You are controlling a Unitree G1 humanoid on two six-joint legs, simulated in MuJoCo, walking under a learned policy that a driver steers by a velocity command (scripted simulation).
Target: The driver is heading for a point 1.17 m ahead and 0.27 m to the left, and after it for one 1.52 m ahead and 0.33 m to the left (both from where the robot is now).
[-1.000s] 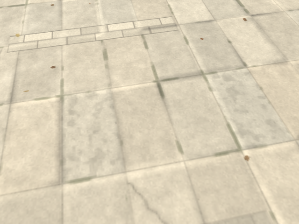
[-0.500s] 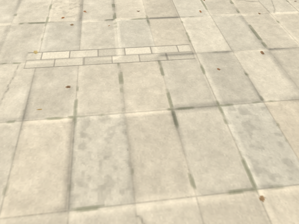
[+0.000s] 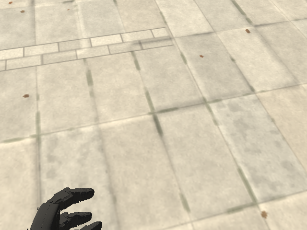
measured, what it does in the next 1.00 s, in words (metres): walks ahead, turning left: right foot, then left foot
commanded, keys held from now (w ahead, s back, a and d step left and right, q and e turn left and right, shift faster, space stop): w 0.32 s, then w+q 0.68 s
